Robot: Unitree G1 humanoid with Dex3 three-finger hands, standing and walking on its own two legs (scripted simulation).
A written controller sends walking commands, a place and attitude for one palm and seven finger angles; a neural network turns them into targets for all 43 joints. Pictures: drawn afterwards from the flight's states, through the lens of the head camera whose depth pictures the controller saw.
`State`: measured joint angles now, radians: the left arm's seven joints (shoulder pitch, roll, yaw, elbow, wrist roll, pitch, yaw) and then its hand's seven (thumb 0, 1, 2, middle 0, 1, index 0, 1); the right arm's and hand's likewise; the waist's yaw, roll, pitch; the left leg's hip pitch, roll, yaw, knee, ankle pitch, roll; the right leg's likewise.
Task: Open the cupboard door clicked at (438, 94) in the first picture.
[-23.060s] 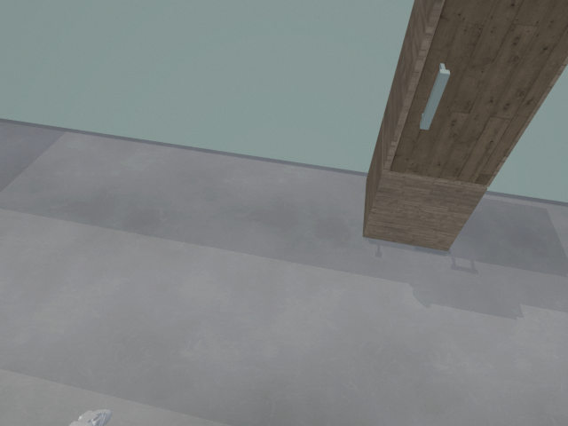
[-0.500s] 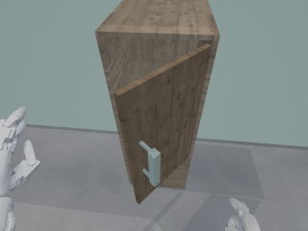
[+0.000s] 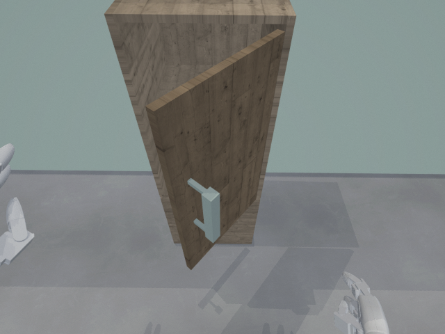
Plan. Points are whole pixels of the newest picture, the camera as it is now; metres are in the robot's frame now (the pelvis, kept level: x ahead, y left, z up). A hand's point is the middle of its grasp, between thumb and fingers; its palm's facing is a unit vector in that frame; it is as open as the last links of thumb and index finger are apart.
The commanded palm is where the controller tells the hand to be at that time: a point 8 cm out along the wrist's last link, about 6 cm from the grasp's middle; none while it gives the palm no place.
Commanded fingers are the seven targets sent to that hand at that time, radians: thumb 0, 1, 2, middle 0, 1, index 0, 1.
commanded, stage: step back with the hand held close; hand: left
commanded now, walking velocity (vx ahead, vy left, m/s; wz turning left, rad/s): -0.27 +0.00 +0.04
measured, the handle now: (203, 211) +0.36 +0.07 -0.03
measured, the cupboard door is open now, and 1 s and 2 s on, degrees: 50 50 50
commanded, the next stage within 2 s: stop stepping back and stand still in 1.12 s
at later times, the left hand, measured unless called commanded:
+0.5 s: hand (5, 269) +0.16 +0.26 +0.17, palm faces +0.52 -0.73 -0.43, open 7.4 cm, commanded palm +0.09 +0.29 +0.18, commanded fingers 0.00 0.90 0.90 -0.20 -0.30 -0.20 -0.30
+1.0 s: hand (23, 322) +0.11 +0.21 +0.17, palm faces +0.37 -0.80 -0.47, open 7.4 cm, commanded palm +0.03 +0.26 +0.18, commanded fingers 0.00 0.90 0.90 -0.20 -0.30 -0.20 -0.30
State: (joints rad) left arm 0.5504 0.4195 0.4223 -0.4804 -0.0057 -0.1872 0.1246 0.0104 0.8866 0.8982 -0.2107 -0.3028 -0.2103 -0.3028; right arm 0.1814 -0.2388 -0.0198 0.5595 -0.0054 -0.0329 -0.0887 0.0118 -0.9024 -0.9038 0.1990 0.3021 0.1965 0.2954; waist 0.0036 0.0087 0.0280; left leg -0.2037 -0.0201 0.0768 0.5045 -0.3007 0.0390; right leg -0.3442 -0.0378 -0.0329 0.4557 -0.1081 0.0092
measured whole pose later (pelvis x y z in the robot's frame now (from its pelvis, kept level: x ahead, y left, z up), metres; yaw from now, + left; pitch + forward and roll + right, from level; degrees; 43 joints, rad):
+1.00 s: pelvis -0.12 -0.03 +0.00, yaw -2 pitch +3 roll -1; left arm 0.49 0.42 0.41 -0.53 -0.03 -0.20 0.15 0.01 0.89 0.90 -0.20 -0.30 -0.20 -0.30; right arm 0.11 -0.16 0.01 0.65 -0.02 -0.11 -0.05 0.01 -0.90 -0.90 0.20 0.30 0.20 0.30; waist 0.02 -0.01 0.03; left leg -0.44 0.05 0.05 0.52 -0.17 -0.01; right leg -0.21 0.06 0.01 0.45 -0.30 -0.04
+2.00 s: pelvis -0.24 -0.04 +0.00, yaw +1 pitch -1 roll +1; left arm 0.51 0.41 0.43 -0.44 0.01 -0.22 0.15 0.01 0.89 0.90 -0.21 -0.30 -0.21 -0.30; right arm 0.29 -0.17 0.02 0.66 -0.01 -0.15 -0.08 0.01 -0.90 -0.90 0.20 0.30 0.20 0.30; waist -0.02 -0.05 -0.02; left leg -0.22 0.00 0.04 0.56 -0.32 0.01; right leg -0.31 0.00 -0.04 0.64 -0.31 -0.01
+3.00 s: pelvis -0.26 -0.04 +0.01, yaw +2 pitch -1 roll +0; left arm 0.29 0.23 0.02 1.16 0.01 0.01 0.02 0.00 0.92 0.90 -0.20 -0.30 -0.20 -0.30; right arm 0.33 -0.17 -0.01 1.14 -0.02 0.03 -0.02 0.01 -0.91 -0.90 0.20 0.30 0.19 0.29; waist 0.00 0.02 0.07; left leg -0.19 -0.01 0.02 0.42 -0.20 0.01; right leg -0.23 0.00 -0.06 0.40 -0.15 -0.03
